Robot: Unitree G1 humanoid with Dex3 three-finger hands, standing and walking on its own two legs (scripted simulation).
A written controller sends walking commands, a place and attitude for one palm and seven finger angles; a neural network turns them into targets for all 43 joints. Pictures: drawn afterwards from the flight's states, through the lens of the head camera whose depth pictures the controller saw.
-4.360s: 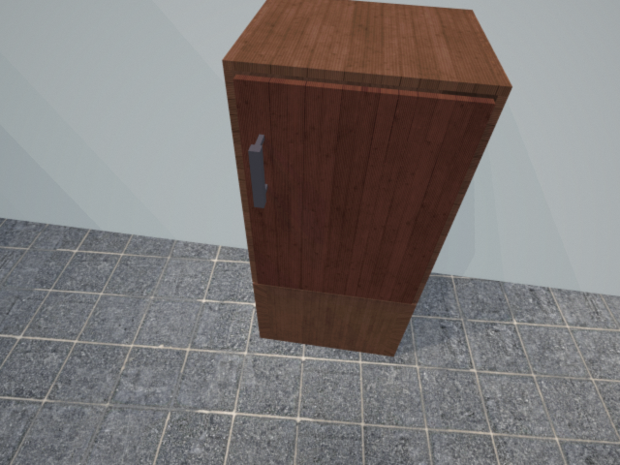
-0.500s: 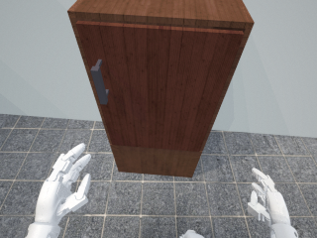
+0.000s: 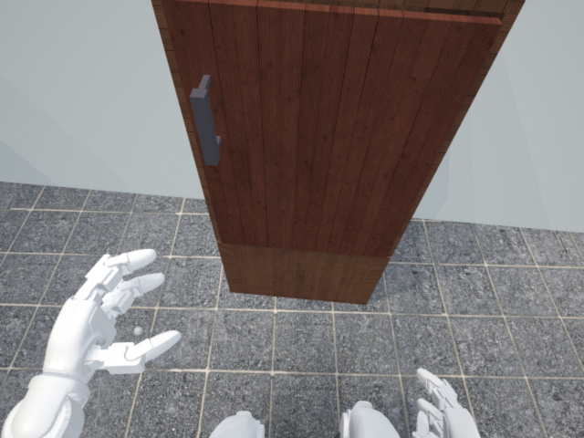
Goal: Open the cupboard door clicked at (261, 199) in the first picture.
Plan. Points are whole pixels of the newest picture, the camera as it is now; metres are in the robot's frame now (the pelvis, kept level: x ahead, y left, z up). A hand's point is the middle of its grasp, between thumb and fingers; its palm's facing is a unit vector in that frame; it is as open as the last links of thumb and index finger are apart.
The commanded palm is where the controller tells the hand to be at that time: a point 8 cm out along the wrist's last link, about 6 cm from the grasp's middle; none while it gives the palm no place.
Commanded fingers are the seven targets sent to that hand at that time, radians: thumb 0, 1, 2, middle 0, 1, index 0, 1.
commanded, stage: raise the hand with hooked fingers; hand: left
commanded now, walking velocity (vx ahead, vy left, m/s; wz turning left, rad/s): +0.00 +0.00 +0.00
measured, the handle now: (209, 122) +0.56 +0.17 +0.09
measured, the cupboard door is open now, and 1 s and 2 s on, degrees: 0 0 0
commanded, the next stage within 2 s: move the hooked fingers beside the handle in 1.28 s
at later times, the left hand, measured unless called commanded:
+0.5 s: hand (98, 280) +0.28 +0.24 +0.09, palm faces +0.00 -1.00 -0.06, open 13.7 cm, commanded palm +0.26 +0.29 +0.10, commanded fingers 0.00 -0.50 0.30 -0.30 -1.20 -0.30 -1.20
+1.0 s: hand (95, 241) +0.32 +0.25 +0.11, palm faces -0.03 -1.00 -0.03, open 14.0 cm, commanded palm +0.29 +0.30 +0.11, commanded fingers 0.00 -0.50 0.30 -0.30 -1.20 -0.30 -1.20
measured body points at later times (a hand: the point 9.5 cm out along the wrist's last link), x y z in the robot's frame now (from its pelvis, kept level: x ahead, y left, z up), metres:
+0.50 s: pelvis +0.02 -0.01 +0.02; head +0.07 +0.01 +0.47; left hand +0.27 +0.30 +0.09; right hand +0.20 -0.24 -0.04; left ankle +0.00 +0.09 -0.67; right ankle +0.07 -0.14 -0.67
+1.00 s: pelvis +0.02 -0.01 +0.03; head +0.07 -0.01 +0.48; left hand +0.32 +0.31 +0.11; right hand +0.16 -0.27 -0.04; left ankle +0.00 +0.09 -0.67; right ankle +0.07 -0.14 -0.67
